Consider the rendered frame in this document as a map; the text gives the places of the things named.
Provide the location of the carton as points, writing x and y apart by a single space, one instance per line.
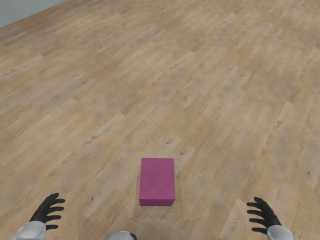
157 182

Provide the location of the right robot hand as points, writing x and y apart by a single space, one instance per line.
269 218

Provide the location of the left robot hand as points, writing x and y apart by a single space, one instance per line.
44 209

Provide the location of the right robot forearm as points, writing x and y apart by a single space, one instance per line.
278 232

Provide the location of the left robot forearm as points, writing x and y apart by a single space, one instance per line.
33 230

